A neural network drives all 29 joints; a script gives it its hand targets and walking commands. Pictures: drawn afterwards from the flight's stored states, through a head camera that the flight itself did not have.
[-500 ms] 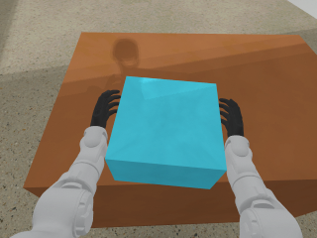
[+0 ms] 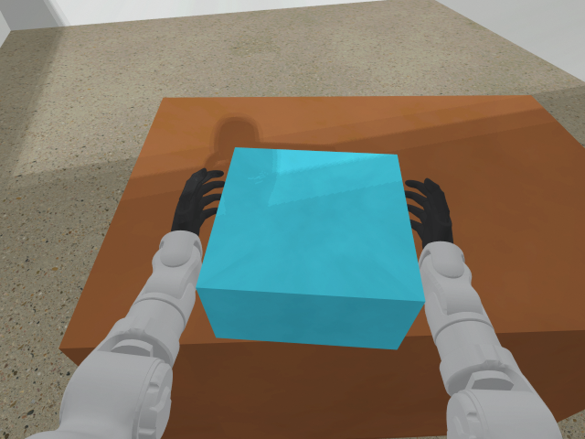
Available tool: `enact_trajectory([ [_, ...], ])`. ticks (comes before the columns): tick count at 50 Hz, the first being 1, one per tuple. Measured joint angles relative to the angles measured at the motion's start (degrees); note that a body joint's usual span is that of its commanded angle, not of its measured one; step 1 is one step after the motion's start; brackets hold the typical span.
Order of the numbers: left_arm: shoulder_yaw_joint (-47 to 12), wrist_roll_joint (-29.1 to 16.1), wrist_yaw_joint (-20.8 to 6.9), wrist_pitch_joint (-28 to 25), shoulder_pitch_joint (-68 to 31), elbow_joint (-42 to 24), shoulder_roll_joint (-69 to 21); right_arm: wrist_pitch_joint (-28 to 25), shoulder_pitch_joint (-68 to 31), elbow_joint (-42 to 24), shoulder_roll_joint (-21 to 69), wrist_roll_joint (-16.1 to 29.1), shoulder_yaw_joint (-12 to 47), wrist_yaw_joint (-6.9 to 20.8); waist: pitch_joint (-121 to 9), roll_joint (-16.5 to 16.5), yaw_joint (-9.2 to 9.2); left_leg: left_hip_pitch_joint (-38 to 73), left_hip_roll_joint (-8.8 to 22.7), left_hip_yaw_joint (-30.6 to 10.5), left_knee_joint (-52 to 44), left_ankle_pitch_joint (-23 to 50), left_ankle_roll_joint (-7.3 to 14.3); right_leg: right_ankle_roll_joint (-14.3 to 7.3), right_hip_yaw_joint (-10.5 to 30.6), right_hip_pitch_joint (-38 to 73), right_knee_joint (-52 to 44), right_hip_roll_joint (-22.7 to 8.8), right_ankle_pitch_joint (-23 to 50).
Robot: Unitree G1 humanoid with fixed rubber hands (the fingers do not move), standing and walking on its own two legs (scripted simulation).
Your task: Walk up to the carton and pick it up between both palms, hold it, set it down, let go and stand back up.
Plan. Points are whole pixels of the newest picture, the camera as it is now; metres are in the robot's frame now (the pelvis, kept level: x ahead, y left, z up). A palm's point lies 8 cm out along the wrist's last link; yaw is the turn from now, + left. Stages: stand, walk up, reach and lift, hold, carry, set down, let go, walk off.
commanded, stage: reach and lift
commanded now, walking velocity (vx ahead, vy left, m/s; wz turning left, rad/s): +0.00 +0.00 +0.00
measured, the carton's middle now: (310, 241) +0.40 -0.01 +0.06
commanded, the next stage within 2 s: hold in 1.40 s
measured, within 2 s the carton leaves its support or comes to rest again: neither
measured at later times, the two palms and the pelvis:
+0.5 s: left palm (171, 203) +0.37 +0.17 +0.16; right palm (454, 214) +0.37 -0.18 +0.16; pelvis +0.00 -0.01 +0.01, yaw +0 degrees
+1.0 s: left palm (160, 182) +0.38 +0.18 +0.19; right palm (448, 189) +0.39 -0.17 +0.19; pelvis +0.00 -0.01 +0.01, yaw +0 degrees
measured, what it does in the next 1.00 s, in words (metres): stands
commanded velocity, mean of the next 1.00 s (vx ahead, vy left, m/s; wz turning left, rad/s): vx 0.00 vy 0.00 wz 0.00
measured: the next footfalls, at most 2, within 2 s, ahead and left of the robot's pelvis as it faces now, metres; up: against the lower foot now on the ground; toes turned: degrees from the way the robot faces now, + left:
none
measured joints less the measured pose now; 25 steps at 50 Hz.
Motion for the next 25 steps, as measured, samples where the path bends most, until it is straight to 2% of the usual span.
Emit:
enact_trajectory([
  [9,0.0,0.1,0.6,12.3,0.8,-8.3,0.0,7.3,-0.9,-1.7,-0.9,1.8,0.5,0.0,0.0,-1.4,0.00,4.9,0.0,0.0,-1.8,0.3,0.0,0.0,0.0,4.5,-1.1,0.0,-0.1],
  [16,0.4,3.2,0.7,20.9,0.9,-12.8,0.0,11.6,-1.3,-1.4,-1.1,1.9,0.5,0.0,0.3,-2.5,0.00,9.9,0.0,0.0,-3.3,0.5,-0.1,0.0,0.0,9.3,-2.2,0.0,-0.1],
  [25,4.0,8.8,-1.8,28.8,0.8,-16.1,-0.4,14.6,-3.5,1.7,-1.1,1.9,1.0,0.4,1.2,-4.0,0.00,14.3,0.0,0.0,-4.8,1.1,-0.3,-0.1,0.0,13.3,-2.7,0.0,0.0],
])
